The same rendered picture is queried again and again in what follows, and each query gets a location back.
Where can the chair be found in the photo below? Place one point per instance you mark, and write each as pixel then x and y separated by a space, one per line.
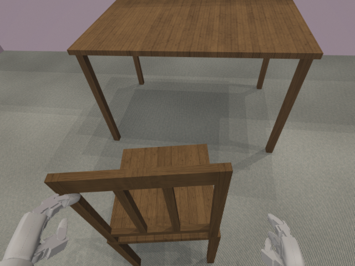
pixel 162 194

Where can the table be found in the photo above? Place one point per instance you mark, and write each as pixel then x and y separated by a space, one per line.
pixel 268 29

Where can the left robot hand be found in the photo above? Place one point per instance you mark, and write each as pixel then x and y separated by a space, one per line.
pixel 25 240

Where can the right robot hand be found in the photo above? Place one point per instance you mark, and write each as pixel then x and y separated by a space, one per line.
pixel 288 252

